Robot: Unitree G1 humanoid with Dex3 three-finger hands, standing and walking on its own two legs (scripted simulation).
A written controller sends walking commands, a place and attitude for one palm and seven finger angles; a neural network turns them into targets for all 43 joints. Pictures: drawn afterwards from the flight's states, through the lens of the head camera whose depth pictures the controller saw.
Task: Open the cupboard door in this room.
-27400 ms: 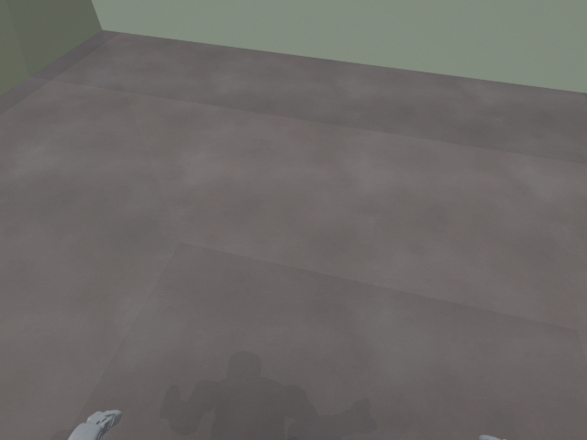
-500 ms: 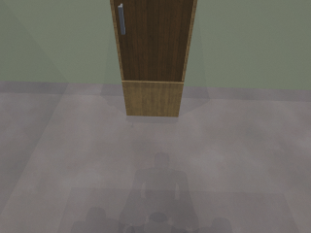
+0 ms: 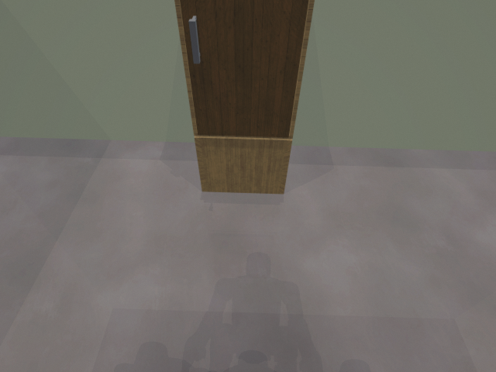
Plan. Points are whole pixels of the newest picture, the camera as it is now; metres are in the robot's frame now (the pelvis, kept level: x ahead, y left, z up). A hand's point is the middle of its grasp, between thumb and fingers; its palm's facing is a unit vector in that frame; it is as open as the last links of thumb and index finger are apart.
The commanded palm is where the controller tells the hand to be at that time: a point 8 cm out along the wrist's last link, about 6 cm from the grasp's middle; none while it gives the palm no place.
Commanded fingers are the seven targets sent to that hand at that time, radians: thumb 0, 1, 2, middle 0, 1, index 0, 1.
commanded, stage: walk to a spot facing it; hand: left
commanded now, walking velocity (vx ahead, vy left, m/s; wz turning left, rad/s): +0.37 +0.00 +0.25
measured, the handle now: (195, 39) +1.09 +0.25 +0.06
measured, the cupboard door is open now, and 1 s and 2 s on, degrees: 0 0 0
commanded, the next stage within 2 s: take the last steps up to it in 0.40 s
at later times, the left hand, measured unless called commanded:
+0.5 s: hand (142, 356) +0.19 +0.22 -0.18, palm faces +0.08 -0.98 -0.15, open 7.4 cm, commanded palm none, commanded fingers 0.00 0.90 0.90 -0.20 -0.30 -0.20 -0.30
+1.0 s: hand (169, 287) +0.32 +0.20 -0.16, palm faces +0.13 -0.97 -0.20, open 7.3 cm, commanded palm none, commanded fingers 0.00 0.90 0.90 -0.20 -0.30 -0.20 -0.30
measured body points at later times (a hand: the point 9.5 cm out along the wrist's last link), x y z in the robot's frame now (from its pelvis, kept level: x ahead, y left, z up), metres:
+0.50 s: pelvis +0.15 +0.04 -0.01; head +0.19 +0.06 +0.44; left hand +0.18 +0.27 -0.17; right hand +0.04 -0.15 -0.15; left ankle -0.01 +0.10 -0.74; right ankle +0.23 -0.07 -0.66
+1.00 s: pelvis +0.35 +0.02 +0.00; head +0.38 +0.01 +0.45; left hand +0.31 +0.25 -0.15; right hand +0.46 -0.20 -0.15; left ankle +0.40 +0.20 -0.68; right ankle +0.34 -0.03 -0.74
